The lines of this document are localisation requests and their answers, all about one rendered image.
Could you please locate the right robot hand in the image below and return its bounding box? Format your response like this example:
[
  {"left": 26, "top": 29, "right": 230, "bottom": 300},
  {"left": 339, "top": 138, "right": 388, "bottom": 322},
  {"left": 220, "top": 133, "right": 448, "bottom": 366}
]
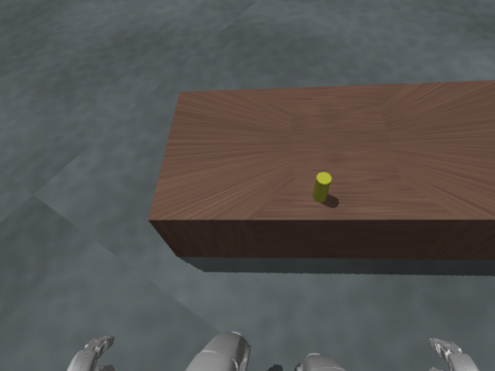
[{"left": 428, "top": 339, "right": 480, "bottom": 371}]

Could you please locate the can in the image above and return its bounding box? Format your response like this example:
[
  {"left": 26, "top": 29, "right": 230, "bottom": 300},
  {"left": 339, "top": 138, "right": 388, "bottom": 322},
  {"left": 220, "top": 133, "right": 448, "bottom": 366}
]
[{"left": 312, "top": 172, "right": 332, "bottom": 203}]

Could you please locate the left robot hand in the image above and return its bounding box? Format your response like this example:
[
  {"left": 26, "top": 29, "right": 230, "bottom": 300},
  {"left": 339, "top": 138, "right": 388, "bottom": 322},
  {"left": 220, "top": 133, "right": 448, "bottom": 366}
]
[{"left": 67, "top": 335, "right": 115, "bottom": 371}]

